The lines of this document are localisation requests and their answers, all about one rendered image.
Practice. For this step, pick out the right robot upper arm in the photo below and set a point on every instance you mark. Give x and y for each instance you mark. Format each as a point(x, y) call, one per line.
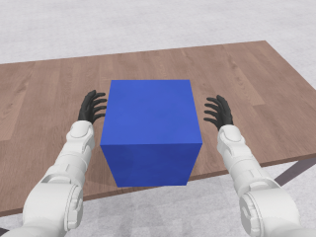
point(271, 213)

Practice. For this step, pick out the robot left forearm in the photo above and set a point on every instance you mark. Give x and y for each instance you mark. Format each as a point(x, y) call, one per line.
point(73, 160)

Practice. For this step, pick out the carton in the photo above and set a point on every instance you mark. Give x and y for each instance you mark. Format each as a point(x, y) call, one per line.
point(151, 136)

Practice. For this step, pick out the right robot hand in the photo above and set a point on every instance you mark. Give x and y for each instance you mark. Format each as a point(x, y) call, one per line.
point(223, 115)

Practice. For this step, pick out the left robot hand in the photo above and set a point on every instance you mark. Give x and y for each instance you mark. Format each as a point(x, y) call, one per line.
point(87, 111)

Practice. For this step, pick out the table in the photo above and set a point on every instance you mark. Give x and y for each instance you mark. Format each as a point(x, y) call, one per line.
point(273, 106)

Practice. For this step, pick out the robot right forearm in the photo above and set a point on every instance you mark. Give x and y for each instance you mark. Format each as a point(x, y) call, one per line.
point(242, 166)

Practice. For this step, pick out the left robot upper arm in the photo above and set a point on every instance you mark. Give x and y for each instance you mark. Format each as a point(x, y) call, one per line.
point(52, 210)

